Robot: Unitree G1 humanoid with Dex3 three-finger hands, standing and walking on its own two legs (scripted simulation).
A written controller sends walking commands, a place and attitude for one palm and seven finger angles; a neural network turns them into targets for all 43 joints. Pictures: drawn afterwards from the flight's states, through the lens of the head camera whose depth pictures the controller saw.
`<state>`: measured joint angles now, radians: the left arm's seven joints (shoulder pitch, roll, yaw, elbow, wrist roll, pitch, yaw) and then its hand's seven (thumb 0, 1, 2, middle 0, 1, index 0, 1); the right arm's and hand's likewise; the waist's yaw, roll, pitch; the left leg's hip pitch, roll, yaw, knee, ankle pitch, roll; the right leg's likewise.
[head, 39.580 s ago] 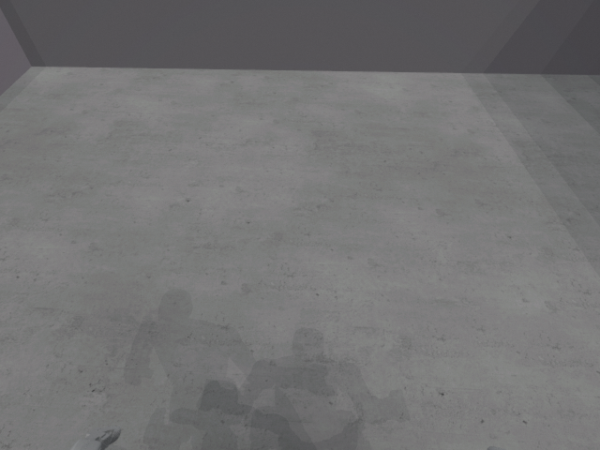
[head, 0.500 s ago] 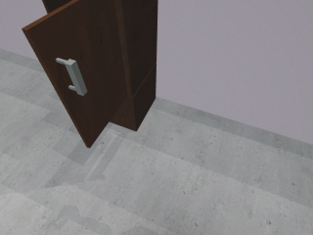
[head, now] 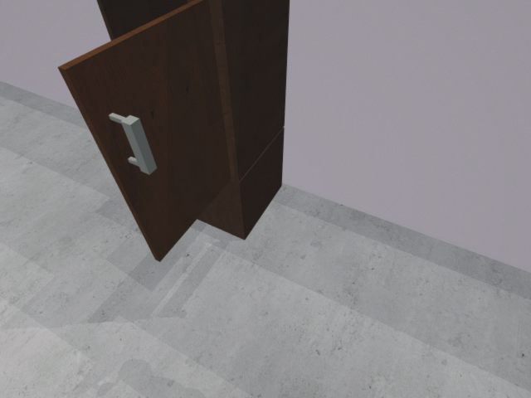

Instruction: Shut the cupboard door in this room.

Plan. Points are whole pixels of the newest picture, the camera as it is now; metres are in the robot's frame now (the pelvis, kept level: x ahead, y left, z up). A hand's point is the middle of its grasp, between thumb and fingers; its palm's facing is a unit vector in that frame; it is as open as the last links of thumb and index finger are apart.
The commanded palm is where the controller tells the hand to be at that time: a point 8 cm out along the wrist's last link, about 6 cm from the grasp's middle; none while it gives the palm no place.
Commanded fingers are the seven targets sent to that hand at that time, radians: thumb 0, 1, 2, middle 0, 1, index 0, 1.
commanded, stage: look again from close up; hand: left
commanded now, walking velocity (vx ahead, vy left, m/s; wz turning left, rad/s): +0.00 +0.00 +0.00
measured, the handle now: (132, 143) +0.56 +0.31 +0.07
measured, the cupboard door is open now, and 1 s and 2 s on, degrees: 89 89 89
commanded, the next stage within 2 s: shuffle to correct the standing spot in 0.56 s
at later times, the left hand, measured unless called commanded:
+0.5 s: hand out of the picture -0.03 +0.22 -0.18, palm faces +0.00 -0.98 -0.20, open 7.4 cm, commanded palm none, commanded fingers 0.00 0.90 0.90 -0.20 -0.30 -0.20 -0.30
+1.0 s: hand out of the picture -0.03 +0.20 -0.19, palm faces +0.16 -0.97 -0.16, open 7.4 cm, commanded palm none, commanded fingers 0.00 0.90 0.90 -0.20 -0.30 -0.20 -0.30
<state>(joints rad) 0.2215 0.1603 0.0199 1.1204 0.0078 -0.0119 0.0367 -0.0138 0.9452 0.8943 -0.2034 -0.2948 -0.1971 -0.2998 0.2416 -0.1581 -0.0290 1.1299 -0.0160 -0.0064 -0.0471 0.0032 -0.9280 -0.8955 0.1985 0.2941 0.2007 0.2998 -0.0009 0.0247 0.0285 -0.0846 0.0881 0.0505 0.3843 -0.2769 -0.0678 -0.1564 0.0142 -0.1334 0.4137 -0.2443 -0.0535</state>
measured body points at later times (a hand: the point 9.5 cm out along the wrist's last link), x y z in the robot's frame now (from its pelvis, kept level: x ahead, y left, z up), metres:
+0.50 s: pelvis -0.03 +0.05 +0.00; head -0.04 +0.04 +0.45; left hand -0.03 +0.27 -0.16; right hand -0.04 -0.16 -0.17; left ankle -0.03 +0.14 -0.74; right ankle -0.01 -0.08 -0.74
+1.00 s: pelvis +0.03 +0.04 -0.02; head +0.05 +0.06 +0.43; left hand -0.04 +0.25 -0.18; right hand +0.03 -0.18 -0.17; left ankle +0.00 +0.14 -0.71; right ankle -0.01 -0.08 -0.74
